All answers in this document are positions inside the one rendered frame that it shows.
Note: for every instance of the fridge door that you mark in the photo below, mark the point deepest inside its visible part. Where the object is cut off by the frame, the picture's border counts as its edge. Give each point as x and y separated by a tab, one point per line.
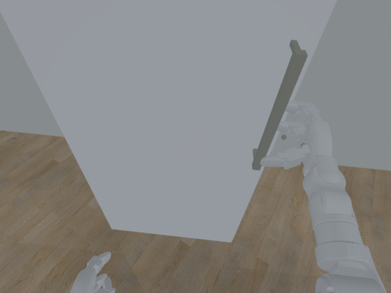
163	101

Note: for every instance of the right robot upper arm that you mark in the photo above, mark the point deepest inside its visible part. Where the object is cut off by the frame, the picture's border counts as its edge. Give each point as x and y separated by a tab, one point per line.
333	283

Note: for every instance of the robot left hand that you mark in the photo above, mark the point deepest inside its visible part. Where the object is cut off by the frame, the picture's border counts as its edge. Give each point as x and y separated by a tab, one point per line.
87	280

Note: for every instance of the robot right forearm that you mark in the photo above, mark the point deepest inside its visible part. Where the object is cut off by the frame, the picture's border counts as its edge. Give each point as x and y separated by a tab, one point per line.
339	249

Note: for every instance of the robot right hand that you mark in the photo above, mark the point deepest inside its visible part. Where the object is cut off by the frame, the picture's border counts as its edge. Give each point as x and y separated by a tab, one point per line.
317	137

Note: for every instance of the handle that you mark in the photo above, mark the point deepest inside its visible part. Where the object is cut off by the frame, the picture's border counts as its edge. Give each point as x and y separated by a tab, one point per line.
290	79

